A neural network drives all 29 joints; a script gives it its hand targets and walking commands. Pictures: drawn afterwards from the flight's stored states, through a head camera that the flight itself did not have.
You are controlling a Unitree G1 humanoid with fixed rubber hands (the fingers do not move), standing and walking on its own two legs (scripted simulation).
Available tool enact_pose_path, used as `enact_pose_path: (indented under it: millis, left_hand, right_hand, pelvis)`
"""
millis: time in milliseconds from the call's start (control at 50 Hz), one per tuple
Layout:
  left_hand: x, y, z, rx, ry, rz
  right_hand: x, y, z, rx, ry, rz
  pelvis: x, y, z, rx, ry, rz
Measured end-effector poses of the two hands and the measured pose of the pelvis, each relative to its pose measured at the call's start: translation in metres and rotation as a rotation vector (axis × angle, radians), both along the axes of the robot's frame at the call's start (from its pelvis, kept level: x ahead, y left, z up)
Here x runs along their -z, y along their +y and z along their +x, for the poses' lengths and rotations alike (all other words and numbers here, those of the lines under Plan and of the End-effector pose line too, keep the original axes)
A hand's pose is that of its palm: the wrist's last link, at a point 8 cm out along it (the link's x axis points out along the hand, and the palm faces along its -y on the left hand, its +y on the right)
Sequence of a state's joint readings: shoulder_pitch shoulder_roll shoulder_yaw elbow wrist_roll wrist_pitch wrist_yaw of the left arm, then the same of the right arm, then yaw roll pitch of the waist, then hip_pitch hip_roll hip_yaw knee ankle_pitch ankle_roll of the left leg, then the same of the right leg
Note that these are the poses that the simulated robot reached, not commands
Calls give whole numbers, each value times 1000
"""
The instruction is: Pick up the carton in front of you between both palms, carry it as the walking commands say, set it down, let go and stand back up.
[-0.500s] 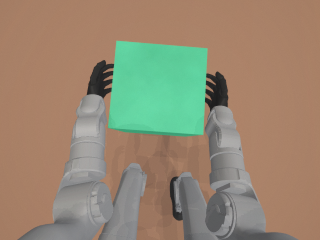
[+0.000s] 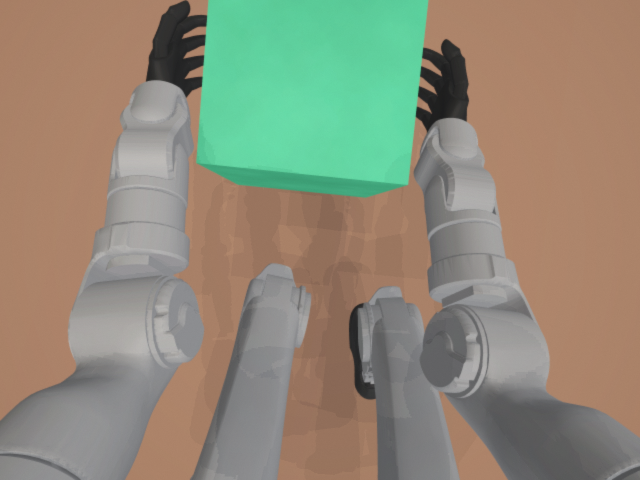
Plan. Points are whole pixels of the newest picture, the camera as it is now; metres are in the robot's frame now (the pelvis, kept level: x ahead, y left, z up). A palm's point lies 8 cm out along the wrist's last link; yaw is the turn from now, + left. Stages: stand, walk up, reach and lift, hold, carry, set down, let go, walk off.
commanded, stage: set down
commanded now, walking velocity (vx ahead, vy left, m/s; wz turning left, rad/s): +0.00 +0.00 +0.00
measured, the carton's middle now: (310, 107) +0.51 +0.10 -0.19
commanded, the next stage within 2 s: none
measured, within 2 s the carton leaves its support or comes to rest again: rests again in 1.60 s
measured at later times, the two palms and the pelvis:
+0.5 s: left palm (182, 96) +0.51 +0.28 -0.26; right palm (387, 122) +0.54 -0.01 -0.26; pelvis -0.01 +0.00 -0.09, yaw -2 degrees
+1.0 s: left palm (192, 110) +0.50 +0.28 -0.30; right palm (388, 132) +0.53 -0.03 -0.30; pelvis -0.02 +0.00 -0.11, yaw -3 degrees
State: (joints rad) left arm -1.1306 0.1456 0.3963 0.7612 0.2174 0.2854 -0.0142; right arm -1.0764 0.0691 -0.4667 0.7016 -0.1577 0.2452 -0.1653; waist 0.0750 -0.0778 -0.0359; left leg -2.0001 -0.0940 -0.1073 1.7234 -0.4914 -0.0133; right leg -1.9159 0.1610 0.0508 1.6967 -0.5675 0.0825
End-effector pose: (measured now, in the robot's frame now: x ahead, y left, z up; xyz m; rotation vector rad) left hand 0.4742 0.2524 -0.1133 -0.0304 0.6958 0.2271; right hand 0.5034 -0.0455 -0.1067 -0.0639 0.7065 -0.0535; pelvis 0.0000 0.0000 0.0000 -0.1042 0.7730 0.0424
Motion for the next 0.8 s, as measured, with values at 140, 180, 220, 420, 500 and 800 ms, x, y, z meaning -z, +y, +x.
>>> enact_pose_path:
  millis: [140, 180, 220, 420, 500, 800]
  left_hand:
    - [38, 11, 10, 1, 7, 19]
    - [49, 14, 13, 4, 10, 24]
    - [61, 18, 15, 7, 20, 26]
    - [126, 29, 27, 14, 45, 32]
    - [147, 32, 31, 25, 59, 40]
    - [159, 31, 43, 39, 62, 26]
  right_hand:
    - [40, 11, 13, -10, 5, 8]
    - [51, 15, 16, -12, 8, 7]
    - [64, 18, 18, -13, 17, 5]
    - [130, 28, 30, -23, 41, -3]
    - [150, 31, 33, -23, 53, -5]
    - [170, 28, 41, -41, 59, -2]
  pelvis:
    - [29, -2, -7, 9, -2, -6]
    - [37, -2, -9, 8, -5, -7]
    - [44, -2, -10, 9, -9, -11]
    - [78, -1, -14, 14, -28, -16]
    - [87, 1, -13, 29, -71, -17]
    - [110, 6, -10, 58, -106, 0]
